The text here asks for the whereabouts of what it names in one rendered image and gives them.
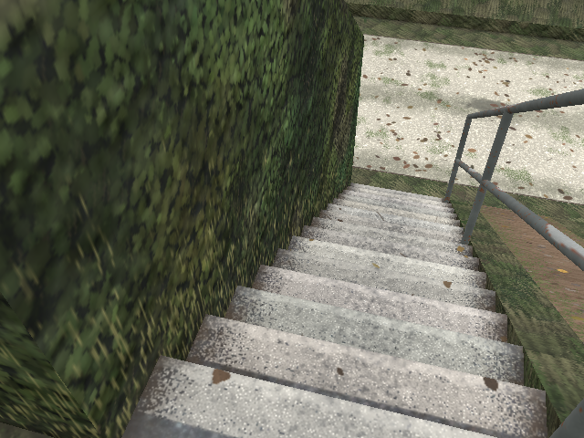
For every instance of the stairs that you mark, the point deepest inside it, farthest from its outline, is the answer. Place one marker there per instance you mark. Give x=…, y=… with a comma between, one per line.
x=378, y=303

